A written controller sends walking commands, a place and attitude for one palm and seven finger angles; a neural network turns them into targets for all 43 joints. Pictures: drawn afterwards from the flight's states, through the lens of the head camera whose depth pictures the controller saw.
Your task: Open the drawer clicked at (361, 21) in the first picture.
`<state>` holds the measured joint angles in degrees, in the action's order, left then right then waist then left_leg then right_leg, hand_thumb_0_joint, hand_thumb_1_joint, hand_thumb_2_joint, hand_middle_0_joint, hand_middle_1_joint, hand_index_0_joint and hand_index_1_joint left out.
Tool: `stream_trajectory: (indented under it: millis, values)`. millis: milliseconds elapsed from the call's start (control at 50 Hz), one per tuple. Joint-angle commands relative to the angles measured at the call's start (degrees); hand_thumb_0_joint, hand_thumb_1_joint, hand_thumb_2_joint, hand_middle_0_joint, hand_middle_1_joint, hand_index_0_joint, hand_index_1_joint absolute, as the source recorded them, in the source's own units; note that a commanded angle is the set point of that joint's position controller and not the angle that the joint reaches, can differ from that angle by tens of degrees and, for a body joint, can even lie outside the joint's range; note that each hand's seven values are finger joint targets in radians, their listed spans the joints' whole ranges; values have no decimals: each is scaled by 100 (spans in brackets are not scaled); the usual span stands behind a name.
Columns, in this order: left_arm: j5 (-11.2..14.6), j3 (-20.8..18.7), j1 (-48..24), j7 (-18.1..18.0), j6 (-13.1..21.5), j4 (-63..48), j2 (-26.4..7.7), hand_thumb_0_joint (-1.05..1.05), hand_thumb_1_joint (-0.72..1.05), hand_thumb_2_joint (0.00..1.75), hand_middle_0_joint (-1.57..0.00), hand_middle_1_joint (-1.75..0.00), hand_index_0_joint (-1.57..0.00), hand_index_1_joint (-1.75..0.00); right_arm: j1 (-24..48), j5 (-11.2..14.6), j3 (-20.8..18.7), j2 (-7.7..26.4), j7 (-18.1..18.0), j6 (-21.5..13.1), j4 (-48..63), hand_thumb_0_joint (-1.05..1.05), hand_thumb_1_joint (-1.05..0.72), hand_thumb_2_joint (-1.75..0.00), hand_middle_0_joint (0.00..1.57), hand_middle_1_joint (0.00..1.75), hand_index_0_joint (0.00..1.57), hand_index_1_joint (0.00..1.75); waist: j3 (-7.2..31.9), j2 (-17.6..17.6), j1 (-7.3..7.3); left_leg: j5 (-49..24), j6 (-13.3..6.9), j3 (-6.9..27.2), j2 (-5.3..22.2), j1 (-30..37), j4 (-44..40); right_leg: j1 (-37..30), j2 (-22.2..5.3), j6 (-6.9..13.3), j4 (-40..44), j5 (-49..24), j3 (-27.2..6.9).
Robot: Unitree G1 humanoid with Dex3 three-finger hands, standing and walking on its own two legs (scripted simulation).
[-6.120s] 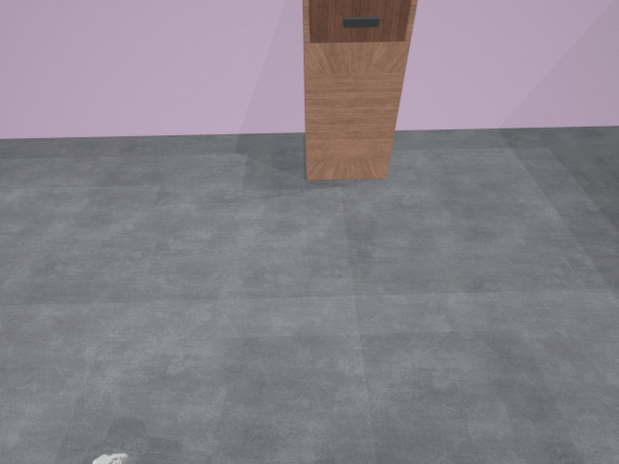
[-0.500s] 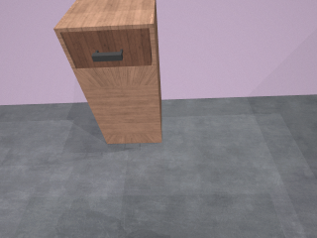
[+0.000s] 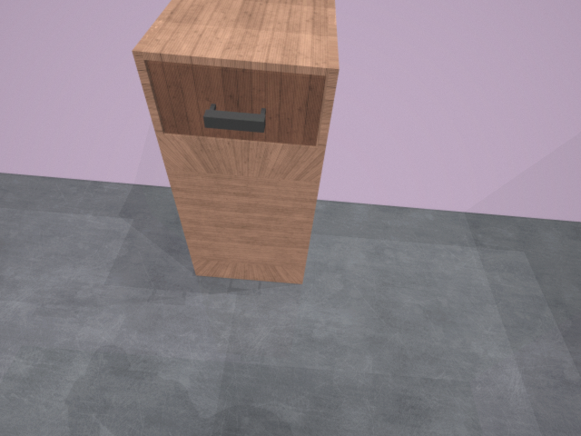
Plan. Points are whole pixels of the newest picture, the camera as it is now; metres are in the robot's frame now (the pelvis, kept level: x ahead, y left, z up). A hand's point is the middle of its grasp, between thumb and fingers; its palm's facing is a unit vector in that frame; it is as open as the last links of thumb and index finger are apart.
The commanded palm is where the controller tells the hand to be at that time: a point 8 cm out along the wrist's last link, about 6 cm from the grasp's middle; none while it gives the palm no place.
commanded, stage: take the last steps up to it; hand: left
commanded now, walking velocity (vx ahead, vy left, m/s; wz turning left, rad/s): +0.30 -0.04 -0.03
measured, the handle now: (236, 115) +0.74 +0.18 +0.01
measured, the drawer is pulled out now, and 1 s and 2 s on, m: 0.00 0.00 0.00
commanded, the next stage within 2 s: come to a stop and stand still in 0.40 s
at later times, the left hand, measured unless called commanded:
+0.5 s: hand (226, 355) +0.27 +0.13 -0.16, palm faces +0.03 -0.98 -0.21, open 7.3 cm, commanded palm none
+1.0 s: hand (215, 377) +0.24 +0.14 -0.17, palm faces +0.04 -0.96 -0.28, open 7.4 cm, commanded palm none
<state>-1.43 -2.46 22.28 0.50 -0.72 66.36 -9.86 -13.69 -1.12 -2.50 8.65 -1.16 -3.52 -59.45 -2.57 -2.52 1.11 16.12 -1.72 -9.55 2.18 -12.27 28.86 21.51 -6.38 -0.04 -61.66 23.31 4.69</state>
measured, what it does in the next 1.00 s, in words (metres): walks ahead: right foot, then left foot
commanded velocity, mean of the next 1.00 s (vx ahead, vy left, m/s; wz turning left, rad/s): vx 0.01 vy -0.01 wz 0.00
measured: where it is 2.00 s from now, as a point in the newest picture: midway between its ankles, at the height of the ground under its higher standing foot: outside the picture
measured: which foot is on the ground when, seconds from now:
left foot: down 0.00-0.36, up 0.38-0.66, down 0.68-1.00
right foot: up 0.00-0.32, down 0.34-0.74, up 0.76-0.98, down 1.00-1.00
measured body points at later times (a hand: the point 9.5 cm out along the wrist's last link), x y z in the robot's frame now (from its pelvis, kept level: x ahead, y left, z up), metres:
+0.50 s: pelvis +0.17 -0.05 +0.00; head +0.19 -0.07 +0.44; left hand +0.27 +0.18 -0.14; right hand +0.13 -0.27 -0.17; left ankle +0.11 +0.09 -0.66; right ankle +0.22 -0.13 -0.74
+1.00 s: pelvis +0.21 -0.06 -0.01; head +0.24 -0.08 +0.44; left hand +0.23 +0.19 -0.15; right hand +0.32 -0.28 -0.17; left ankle +0.27 +0.09 -0.74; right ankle +0.20 -0.16 -0.74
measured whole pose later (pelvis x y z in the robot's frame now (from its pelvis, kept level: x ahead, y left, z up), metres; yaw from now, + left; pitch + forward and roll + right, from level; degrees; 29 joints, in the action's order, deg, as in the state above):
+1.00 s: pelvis +0.21 -0.06 -0.01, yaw -2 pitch -1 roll +2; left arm -0.8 -2.2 14.0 -1.4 -1.7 58.3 -10.8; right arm -4.8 -0.6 -2.6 9.7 -1.3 1.9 -57.1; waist -4.9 1.0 1.8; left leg 10.5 1.9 -5.7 3.5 -18.6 30.5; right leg 14.8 -2.4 -0.3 -35.2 19.3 3.1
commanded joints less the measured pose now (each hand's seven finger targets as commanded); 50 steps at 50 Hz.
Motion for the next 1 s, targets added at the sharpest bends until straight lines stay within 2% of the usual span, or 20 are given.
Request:
stream_trajectory:
  millis: [0, 120, 220, 260, 280, 300, 320, 340, 400, 460, 560, 620, 660, 720, 760, 820, 900, 940, 960, 980]
  values:
    - [-25, -58, -251, 18, 199, -536, -117, 0, 90, 90, -20, -30, -20, -30, -808, 2, -82, 635, -53, -111, -119, 0, -90, -90, 20, 30, 20, 30, -96, 734, -134, -1229, -680, 1283, 1489, 746, -1854, 1178, -199, -108, -115, -674, -196]
    - [1, -65, -1187, 43, 146, -907, -165, 0, 90, 90, -20, -30, -20, -30, -1133, -9, -104, 630, -58, -108, -310, 0, -90, -90, 20, 30, 20, 30, -415, 875, -207, -2073, -738, 877, 1466, 997, -1806, 1371, -194, -182, 1202, -1017, -61]
    - [15, -87, -1706, 55, 181, -1154, -174, 0, 90, 90, -20, -30, -20, -30, -1172, -72, -148, 696, -44, -34, -414, 0, -90, -90, 20, 30, 20, 30, -685, 900, -291, -1996, -658, 844, 1532, 669, -1523, 640, 34, -8, 2247, -1037, 134]
    - [9, -126, -1335, 51, 233, -1082, -278, 0, 90, 90, -20, -30, -20, -30, -1122, -68, -161, 737, -39, -1, -422, 0, -90, -90, 20, 30, 20, 30, -402, 669, -98, -2371, -541, 740, 1417, 621, -921, -164, 275, 86, 2735, -1111, 328]
    - [-9, -153, -753, 37, 284, -890, -378, 0, 90, 90, -20, -30, -20, -30, -1101, -40, -142, 740, -35, 6, -429, 0, -90, -90, 20, 30, 20, 30, -90, 455, 170, -2669, -397, 539, 1179, 484, -200, -1010, 443, 129, 3096, -1379, 459]
    - [-30, -234, 32, 2, 369, -652, -681, 0, 90, 90, -20, -30, -20, -30, -1083, 18, -131, 654, -1, -21, -443, 0, -90, -90, 20, 30, 20, 30, 408, 92, 516, -2350, -193, 295, 888, -111, 1002, -2234, 59, 307, 3285, -1660, -44]
    - [-39, -386, 691, -67, 428, -495, -1301, 0, 90, 90, -20, -30, -20, -30, -1354, 81, -73, 313, 40, -50, -309, 0, -90, -90, 20, 30, 20, 30, 1077, -1311, 601, 159, 76, -86, 95, -1364, 2769, -3419, -1446, 879, 3759, -2515, -2038]
    - [78, -392, 805, -80, 416, -486, -1545, 0, 90, 90, -20, -30, -20, -30, -1265, 113, -69, 457, 15, 12, -214, 0, -90, -90, 20, 30, 20, 30, 1280, -1175, 550, 1881, 82, 471, -74, -1626, 4018, -3154, -2041, 1386, 4358, -2694, -2828]
    - [63, -210, -656, -171, 374, -858, -832, 0, 90, 90, -20, -30, -20, -30, -597, 12, -98, 302, 58, 155, -123, 0, -90, -90, 20, 30, 20, 30, 8, -134, 95, 766, 82, 1017, 555, -1833, 4352, -1042, -1546, 1135, 4892, -981, -1802]
    - [13, -107, -1051, -183, 407, -925, -546, 0, 90, 90, -20, -30, -20, -30, -1113, -20, -63, 89, 87, 299, -254, 0, -90, -90, 20, 30, 20, 30, 42, -384, -358, 458, 212, 767, 553, -1051, 3252, -212, -1037, 879, 5088, -1261, -686]
    - [9, -64, -896, -203, 315, -828, -540, 0, 90, 90, -20, -30, -20, -30, -737, 35, 104, -43, 27, 292, -177, 0, -90, -90, 20, 30, 20, 30, 195, -147, -168, 179, 380, 571, 253, -543, 1168, -688, -789, 927, 4573, -3065, -419]
    - [96, -53, -855, -248, 217, -712, -675, 0, 90, 90, -20, -30, -20, -30, -702, 61, 95, 198, -8, 306, -226, 0, -90, -90, 20, 30, 20, 30, 418, -270, -240, -1012, 398, 583, 204, 121, -135, -969, -589, 611, 3888, -3488, -207]
    - [100, -28, -582, -270, 98, -743, -518, 0, 90, 90, -20, -30, -20, -30, -475, 62, 2, 617, -32, 284, -88, 0, -90, -90, 20, 30, 20, 30, 361, 428, -101, -3036, 143, 1077, 813, 594, -399, -514, -198, 223, 3440, -2445, -114]
    - [115, -16, -465, -282, -30, -795, -479, 0, 90, 90, -20, -30, -20, -30, -52, 51, -63, 949, -113, 371, 83, 0, -90, -90, 20, 30, 20, 30, 159, 1622, -47, -4080, -495, 1613, 1480, 147, -860, -675, 261, -66, 2615, -551, 136]
    - [106, -30, -473, -261, -81, -840, -568, 0, 90, 90, -20, -30, -20, -30, 73, 31, -117, 1040, -146, 395, 169, 0, -90, -90, 20, 30, 20, 30, 326, 1650, -74, -4549, -787, 1695, 1668, 459, -937, -287, 319, -59, 1702, 604, -96]
    - [84, -80, -467, -253, -92, -921, -488, 0, 90, 90, -20, -30, -20, -30, 244, -9, -244, 1209, -155, 465, 304, 0, -90, -90, 20, 30, 20, 30, 728, 1306, -140, -4941, -972, 1598, 1735, 1050, -584, 206, 378, -81, 1105, 827, -291]
    - [83, -88, -310, -237, -73, -982, -398, 0, 90, 90, -20, -30, -20, -30, 540, -12, -290, 1213, -100, 501, 456, 0, -90, -90, 20, 30, 20, 30, 850, 1079, -52, -3906, -735, 1337, 1521, 632, -485, -369, 375, -87, 2048, 179, -232]
    - [40, -92, -55, -241, -10, -922, -473, 0, 90, 90, -20, -30, -20, -30, 576, 42, -285, 1088, -49, 511, 460, 0, -90, -90, 20, 30, 20, 30, 853, 642, 60, -2486, -339, 1123, 1073, 209, -43, -1066, 344, -120, 3614, -1201, -206]
    - [-10, -112, -170, -266, 36, -971, -811, 0, 90, 90, -20, -30, -20, -30, 472, 89, -255, 819, -8, 510, 494, 0, -90, -90, 20, 30, 20, 30, 740, -251, -33, -1361, 7, 836, 552, -294, 440, -1245, -237, 48, 4117, -2090, -1036]
    - [-15, -146, -446, -267, 44, -1050, -1138, 0, 90, 90, -20, -30, -20, -30, 525, 104, -180, 533, 48, 531, 590, 0, -90, -90, 20, 30, 20, 30, 376, -1131, -113, 360, 258, 489, -28, -753, 788, -958, -1106, 507, 4374, -2566, -1714]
